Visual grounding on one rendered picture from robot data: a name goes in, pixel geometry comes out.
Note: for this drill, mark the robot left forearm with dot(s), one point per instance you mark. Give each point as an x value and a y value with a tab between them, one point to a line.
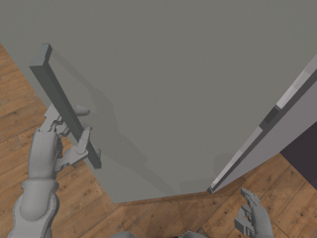
35	210

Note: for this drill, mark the handle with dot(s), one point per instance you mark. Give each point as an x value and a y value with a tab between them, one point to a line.
43	72

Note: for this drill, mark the robot right hand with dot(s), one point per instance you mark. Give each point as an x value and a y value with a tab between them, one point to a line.
258	220

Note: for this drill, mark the robot left hand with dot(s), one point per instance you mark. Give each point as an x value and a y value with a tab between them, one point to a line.
43	161

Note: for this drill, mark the fridge door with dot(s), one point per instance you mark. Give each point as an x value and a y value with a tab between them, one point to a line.
175	88

